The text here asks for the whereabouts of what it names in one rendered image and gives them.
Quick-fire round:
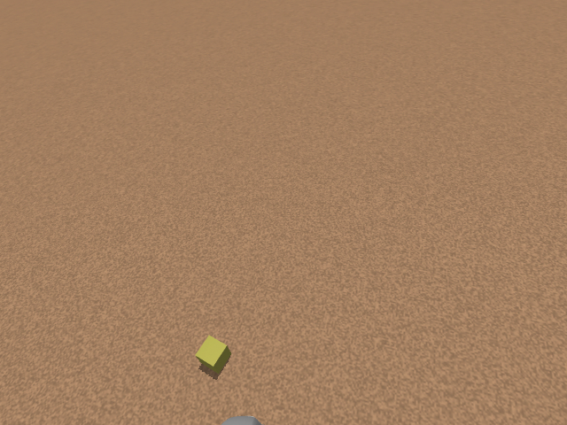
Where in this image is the cube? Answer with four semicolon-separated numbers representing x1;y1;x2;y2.
195;336;231;374

